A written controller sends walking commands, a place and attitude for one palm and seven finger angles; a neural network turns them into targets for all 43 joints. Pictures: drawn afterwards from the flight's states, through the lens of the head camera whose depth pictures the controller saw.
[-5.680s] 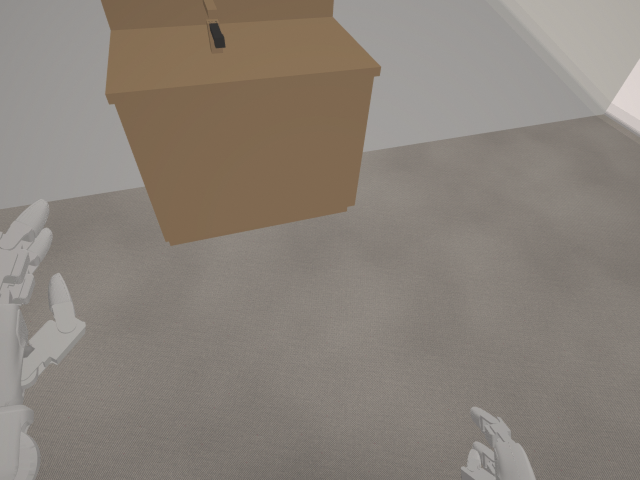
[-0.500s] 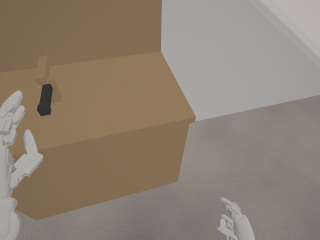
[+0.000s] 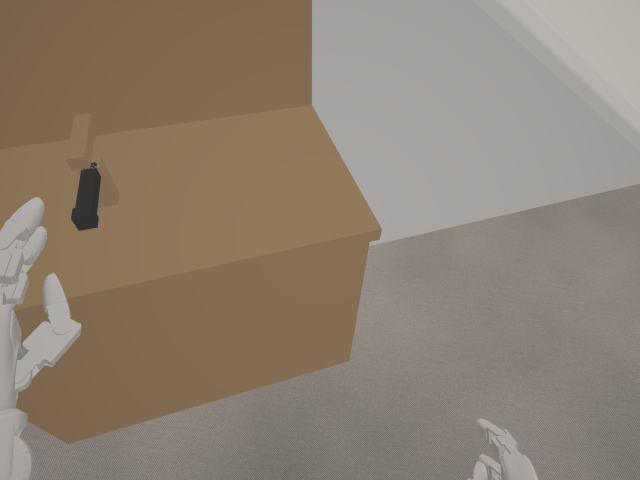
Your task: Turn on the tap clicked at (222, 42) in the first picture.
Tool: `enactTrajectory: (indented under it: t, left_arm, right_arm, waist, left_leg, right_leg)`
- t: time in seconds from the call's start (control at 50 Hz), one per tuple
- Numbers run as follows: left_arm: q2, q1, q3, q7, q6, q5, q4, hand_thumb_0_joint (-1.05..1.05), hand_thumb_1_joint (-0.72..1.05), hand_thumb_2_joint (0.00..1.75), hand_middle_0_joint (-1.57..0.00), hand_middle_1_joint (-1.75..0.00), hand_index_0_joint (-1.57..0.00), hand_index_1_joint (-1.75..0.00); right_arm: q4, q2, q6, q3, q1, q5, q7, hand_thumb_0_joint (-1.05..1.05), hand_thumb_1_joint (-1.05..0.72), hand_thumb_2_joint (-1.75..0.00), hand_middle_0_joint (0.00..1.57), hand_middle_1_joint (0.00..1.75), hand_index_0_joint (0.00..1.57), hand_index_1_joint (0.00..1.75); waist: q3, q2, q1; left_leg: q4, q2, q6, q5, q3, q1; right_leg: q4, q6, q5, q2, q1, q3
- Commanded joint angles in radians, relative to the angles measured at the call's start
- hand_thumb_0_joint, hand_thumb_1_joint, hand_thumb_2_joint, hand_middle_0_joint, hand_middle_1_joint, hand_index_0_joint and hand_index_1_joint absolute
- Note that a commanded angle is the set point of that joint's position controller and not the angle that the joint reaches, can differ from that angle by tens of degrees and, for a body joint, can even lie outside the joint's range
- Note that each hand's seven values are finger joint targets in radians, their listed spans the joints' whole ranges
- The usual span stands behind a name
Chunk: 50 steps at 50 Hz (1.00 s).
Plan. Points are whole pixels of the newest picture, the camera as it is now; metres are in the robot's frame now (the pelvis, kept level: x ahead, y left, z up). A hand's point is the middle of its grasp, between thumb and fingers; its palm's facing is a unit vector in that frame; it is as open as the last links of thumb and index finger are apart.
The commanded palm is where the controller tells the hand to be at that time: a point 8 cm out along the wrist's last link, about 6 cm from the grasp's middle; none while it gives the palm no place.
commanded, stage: look again from close up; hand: left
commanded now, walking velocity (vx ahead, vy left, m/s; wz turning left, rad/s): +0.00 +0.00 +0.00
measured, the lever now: (85, 218) +0.47 +0.41 +0.03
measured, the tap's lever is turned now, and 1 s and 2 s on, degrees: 0 0 0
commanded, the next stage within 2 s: shuffle to correct the standing spot in 0.32 s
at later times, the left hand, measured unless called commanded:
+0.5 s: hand (46, 262) +0.28 +0.30 +0.17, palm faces +0.41 -0.85 -0.34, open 7.5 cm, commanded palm +0.21 +0.31 +0.18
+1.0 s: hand (46, 249) +0.30 +0.30 +0.17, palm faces +0.40 -0.85 -0.36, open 7.5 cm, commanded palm +0.24 +0.34 +0.18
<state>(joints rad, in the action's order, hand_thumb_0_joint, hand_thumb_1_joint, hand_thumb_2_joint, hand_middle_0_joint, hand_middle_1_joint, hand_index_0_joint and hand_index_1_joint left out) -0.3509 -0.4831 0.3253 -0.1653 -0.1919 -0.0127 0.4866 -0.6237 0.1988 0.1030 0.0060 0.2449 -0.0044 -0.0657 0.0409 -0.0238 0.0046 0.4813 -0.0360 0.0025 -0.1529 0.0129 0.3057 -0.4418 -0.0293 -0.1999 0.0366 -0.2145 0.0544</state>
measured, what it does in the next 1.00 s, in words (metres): shifts its weight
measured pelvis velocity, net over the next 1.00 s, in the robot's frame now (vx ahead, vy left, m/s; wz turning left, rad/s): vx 0.08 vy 0.06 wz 0.00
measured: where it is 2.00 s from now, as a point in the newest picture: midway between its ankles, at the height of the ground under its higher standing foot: outside the picture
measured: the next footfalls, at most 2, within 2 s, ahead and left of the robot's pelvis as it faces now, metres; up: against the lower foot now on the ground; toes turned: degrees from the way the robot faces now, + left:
left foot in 1.58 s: +0.22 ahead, +0.26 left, +0.00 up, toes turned +2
right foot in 1.78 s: +0.20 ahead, +0.05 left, +0.00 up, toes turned -1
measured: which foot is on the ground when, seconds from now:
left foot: down 0.00-1.00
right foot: down 0.00-1.00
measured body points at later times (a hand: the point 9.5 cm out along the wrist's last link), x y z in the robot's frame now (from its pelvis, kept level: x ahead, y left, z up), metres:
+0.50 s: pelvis +0.05 +0.03 +0.00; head +0.09 +0.08 +0.45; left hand +0.25 +0.34 +0.19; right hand +0.24 -0.18 -0.05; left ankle +0.06 +0.11 -0.74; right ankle +0.03 -0.10 -0.74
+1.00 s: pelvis +0.08 +0.06 -0.02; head +0.09 +0.08 +0.43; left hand +0.27 +0.35 +0.19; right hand +0.25 -0.17 -0.09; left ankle +0.06 +0.11 -0.74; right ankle +0.03 -0.10 -0.74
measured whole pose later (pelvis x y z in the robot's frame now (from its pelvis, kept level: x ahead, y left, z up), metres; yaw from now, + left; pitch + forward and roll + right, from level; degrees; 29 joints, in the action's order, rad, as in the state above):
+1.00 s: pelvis +0.08 +0.06 -0.02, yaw +0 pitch +0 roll -2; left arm -0.37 -0.41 0.37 -0.12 -0.23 -0.05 0.50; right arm -0.58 0.20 0.08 0.01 0.22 0.01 -0.01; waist 0.01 0.00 -0.01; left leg 0.67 0.06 -0.10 -0.38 0.02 0.28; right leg -0.58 0.04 -0.39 -0.04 -0.18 0.02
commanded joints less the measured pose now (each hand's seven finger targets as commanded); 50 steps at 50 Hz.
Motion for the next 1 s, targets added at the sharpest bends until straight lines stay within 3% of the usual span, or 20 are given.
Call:
enactTrajectory:
  t: [0.0, 0.02, 0.04, 0.06, 0.08, 0.1, 0.14, 0.18, 0.26, 0.3, 0.36, 0.42, 0.46, 0.5, 0.58, 0.6, 0.64, 0.7, 0.82, 0.98]
  left_arm:
    - [-0.16, 0.071, 0.103, -0.015, -0.041, -0.02, 0.157, 0.0, 0.9, 0.9, -0.2, -0.3, -0.2, -0.3]
    - [-0.964, 1.05, 0.687, 0.011, -0.123, 0.086, 0.375, 0.0, 0.9, 0.9, -0.2, -0.3, -0.2, -0.3]
    - [-0.385, 0.567, 0.271, 0.053, -0.096, 0.015, -0.142, 0.0, 0.9, 0.9, -0.2, -0.3, -0.2, -0.3]
    - [-0.306, 0.275, 0.247, 0.048, -0.1, -0.028, -0.167, 0.0, 0.9, 0.9, -0.2, -0.3, -0.2, -0.3]
    - [-0.193, 0.263, 0.132, 0.062, -0.089, -0.038, -0.144, 0.0, 0.9, 0.9, -0.2, -0.3, -0.2, -0.3]
    - [-0.128, 0.242, 0.077, 0.073, -0.101, -0.05, -0.132, 0.0, 0.9, 0.9, -0.2, -0.3, -0.2, -0.3]
    - [-0.129, 0.202, 0.034, 0.076, -0.115, -0.048, -0.01, 0.0, 0.9, 0.9, -0.2, -0.3, -0.2, -0.3]
    - [-0.143, 0.153, 0.027, 0.072, -0.117, -0.045, 0.06, 0.0, 0.9, 0.9, -0.2, -0.3, -0.2, -0.3]
    - [-0.222, 0.18, 0.126, 0.052, -0.123, -0.031, 0.137, 0.0, 0.9, 0.9, -0.2, -0.3, -0.2, -0.3]
    - [-0.311, 0.25, 0.216, 0.04, -0.132, -0.033, 0.214, 0.0, 0.9, 0.9, -0.2, -0.3, -0.2, -0.3]
    - [-0.263, 0.258, 0.194, 0.04, -0.135, -0.04, 0.221, 0.0, 0.9, 0.9, -0.2, -0.3, -0.2, -0.3]
    - [-0.218, 0.237, 0.152, 0.045, -0.134, -0.041, 0.261, 0.0, 0.9, 0.9, -0.2, -0.3, -0.2, -0.3]
    - [-0.179, 0.188, 0.111, 0.049, -0.126, -0.036, 0.263, 0.0, 0.9, 0.9, -0.2, -0.3, -0.2, -0.3]
    - [-0.132, 0.112, 0.079, 0.053, -0.107, -0.038, 0.212, 0.0, 0.9, 0.9, -0.2, -0.3, -0.2, -0.3]
    - [-0.159, 0.083, 0.115, 0.052, -0.08, -0.035, 0.156, 0.0, 0.9, 0.9, -0.2, -0.3, -0.2, -0.3]
    - [-0.196, 0.08, 0.156, 0.046, -0.079, -0.038, 0.159, 0.0, 0.9, 0.9, -0.2, -0.3, -0.2, -0.3]
    - [-0.198, 0.082, 0.163, 0.046, -0.079, -0.042, 0.156, 0.0, 0.9, 0.9, -0.2, -0.3, -0.2, -0.3]
    - [-0.234, 0.148, 0.185, 0.045, -0.087, -0.049, 0.231, 0.0, 0.9, 0.9, -0.2, -0.3, -0.2, -0.3]
    - [-0.205, 0.167, 0.145, 0.041, -0.095, -0.043, 0.259, 0.0, 0.9, 0.9, -0.2, -0.3, -0.2, -0.3]
    - [-0.196, 0.107, 0.165, 0.033, -0.096, -0.043, 0.148, 0.0, 0.9, 0.9, -0.2, -0.3, -0.2, -0.3]
  right_arm:
    - [0.141, 0.114, 0.04, -0.04, -0.108, 0.002, -0.007, 0.0, -0.9, -0.9, 0.2, 0.3, 0.2, 0.3]
    - [0.159, 0.147, 0.079, -0.063, -0.058, -0.025, -0.012, 0.0, -0.9, -0.9, 0.2, 0.3, 0.2, 0.3]
    - [0.11, 0.033, 0.088, -0.013, -0.095, 0.004, -0.009, 0.0, -0.9, -0.9, 0.2, 0.3, 0.2, 0.3]
    - [0.155, 0.087, 0.098, -0.043, -0.105, 0.018, -0.008, 0.0, -0.9, -0.9, 0.2, 0.3, 0.2, 0.3]
    - [0.155, 0.113, 0.099, -0.048, -0.077, 0.021, 0.005, 0.0, -0.9, -0.9, 0.2, 0.3, 0.2, 0.3]
    - [0.16, 0.107, 0.111, -0.046, -0.099, 0.028, 0.017, 0.0, -0.9, -0.9, 0.2, 0.3, 0.2, 0.3]
    - [0.158, 0.126, 0.116, -0.046, -0.098, 0.023, 0.037, 0.0, -0.9, -0.9, 0.2, 0.3, 0.2, 0.3]
    - [0.173, 0.117, 0.117, -0.037, -0.117, 0.021, 0.045, 0.0, -0.9, -0.9, 0.2, 0.3, 0.2, 0.3]
    - [0.192, 0.123, 0.114, -0.035, -0.133, 0.013, 0.039, 0.0, -0.9, -0.9, 0.2, 0.3, 0.2, 0.3]
    - [0.195, 0.127, 0.111, -0.032, -0.148, 0.007, 0.027, 0.0, -0.9, -0.9, 0.2, 0.3, 0.2, 0.3]
    - [0.195, 0.114, 0.112, -0.029, -0.138, 0.005, 0.022, 0.0, -0.9, -0.9, 0.2, 0.3, 0.2, 0.3]
    - [0.191, 0.121, 0.118, -0.032, -0.126, 0.001, 0.032, 0.0, -0.9, -0.9, 0.2, 0.3, 0.2, 0.3]
    - [0.187, 0.13, 0.111, -0.04, -0.113, -0.003, 0.046, 0.0, -0.9, -0.9, 0.2, 0.3, 0.2, 0.3]
    - [0.188, 0.133, 0.1, -0.045, -0.109, -0.002, 0.056, 0.0, -0.9, -0.9, 0.2, 0.3, 0.2, 0.3]
    - [0.194, 0.141, 0.054, -0.051, -0.11, 0.001, 0.055, 0.0, -0.9, -0.9, 0.2, 0.3, 0.2, 0.3]
    - [0.201, 0.14, 0.045, -0.05, -0.115, 0.003, 0.05, 0.0, -0.9, -0.9, 0.2, 0.3, 0.2, 0.3]
    - [0.211, 0.132, 0.028, -0.046, -0.117, 0.006, 0.045, 0.0, -0.9, -0.9, 0.2, 0.3, 0.2, 0.3]
    - [0.226, 0.131, 0.024, -0.04, -0.135, 0.009, 0.036, 0.0, -0.9, -0.9, 0.2, 0.3, 0.2, 0.3]
    - [0.219, 0.135, 0.039, -0.041, -0.122, 0.01, 0.044, 0.0, -0.9, -0.9, 0.2, 0.3, 0.2, 0.3]
    - [0.206, 0.134, 0.008, -0.053, -0.112, 0.02, 0.045, 0.0, -0.9, -0.9, 0.2, 0.3, 0.2, 0.3]
  waist:
    - [-0.085, 0.055, 0.002]
    - [0.036, 0.227, -0.056]
    - [-0.15, 0.233, -0.017]
    - [-0.074, 0.16, -0.07]
    - [-0.094, 0.077, -0.049]
    - [-0.114, -0.064, -0.052]
    - [-0.127, -0.027, -0.056]
    - [-0.103, 0.025, -0.06]
    - [-0.092, 0.071, -0.05]
    - [-0.103, -0.013, -0.043]
    - [-0.174, -0.117, -0.044]
    - [-0.247, -0.138, -0.036]
    - [-0.273, -0.147, -0.028]
    - [-0.259, -0.106, -0.023]
    - [-0.196, -0.048, -0.015]
    - [-0.19, -0.048, -0.016]
    - [-0.192, -0.016, -0.013]
    - [-0.183, -0.046, -0.008]
    - [-0.198, -0.108, -0.006]
    - [-0.159, 0.022, -0.01]
  left_leg:
    - [0.004, -0.022, 0.009, -0.132, -0.031, -0.062]
    - [0.136, 0.014, -0.007, -0.037, 0.006, 0.016]
    - [0.104, 0.082, -0.023, -0.037, -0.025, -0.076]
    - [0.086, 0.036, -0.009, -0.025, -0.021, -0.083]
    - [0.023, 0.033, -0.012, -0.067, -0.037, -0.085]
    - [-0.037, 0.036, -0.018, -0.061, -0.031, -0.143]
    - [-0.09, 0.007, -0.03, -0.019, -0.072, -0.143]
    - [-0.14, -0.006, -0.039, -0.121, -0.095, -0.076]
    - [-0.167, -0.006, -0.035, -0.154, -0.109, -0.04]
    - [-0.171, -0.009, -0.032, -0.096, -0.117, -0.051]
    - [-0.136, -0.018, -0.033, 0.1, -0.111, -0.106]
    - [-0.063, -0.023, -0.016, 0.362, -0.088, -0.22]
    - [-0.027, -0.025, -0.013, 0.448, -0.073, -0.267]
    - [-0.021, -0.029, -0.013, 0.406, -0.072, -0.252]
    - [-0.036, -0.036, -0.026, 0.239, -0.104, -0.125]
    - [-0.03, -0.031, -0.026, 0.24, -0.096, -0.12]
    - [-0.011, -0.03, -0.031, 0.233, -0.1, -0.091]
    - [0.002, -0.026, -0.03, 0.261, -0.095, -0.108]
    - [0.038, -0.034, -0.036, 0.347, -0.114, -0.142]
    - [0.118, 0.007, -0.03, 0.137, -0.089, 0.017]
  right_leg:
    - [0.201, -0.019, -0.218, -0.149, -0.09, -0.2]
    - [0.28, 0.051, 0.075, -0.175, -0.175, -0.241]
    - [0.166, -0.035, -0.02, -0.226, -0.11, -0.217]
    - [0.221, -0.015, -0.077, -0.208, -0.117, -0.291]
    - [0.185, -0.038, -0.102, -0.213, -0.038, -0.256]
    - [0.155, -0.039, -0.115, -0.181, -0.05, -0.232]
    - [0.133, 0.003, -0.122, -0.123, -0.022, -0.172]
    - [0.137, 0.02, -0.174, -0.103, 0.001, -0.144]
    - [0.14, 0.015, -0.159, -0.075, 0.023, -0.123]
    - [0.113, 0.015, -0.068, -0.065, 0.052, -0.107]
    - [0.059, 0.013, 0.117, -0.059, 0.119, -0.083]
    - [0.037, 0.008, 0.249, -0.059, 0.118, -0.063]
    - [0.016, 0.006, 0.274, -0.059, 0.1, -0.05]
    - [0.003, 0.002, 0.243, -0.053, 0.084, -0.039]
    - [-0.026, -0.003, 0.159, -0.053, 0.085, -0.026]
    - [-0.037, -0.005, 0.174, -0.055, 0.087, -0.023]
    - [-0.056, -0.011, 0.185, -0.068, 0.102, -0.025]
    - [-0.099, -0.014, 0.195, -0.072, 0.082, -0.027]
    - [-0.145, -0.014, 0.166, -0.075, 0.064, -0.015]
    - [-0.127, -0.059, 0.159, -0.149, 0.114, -0.12]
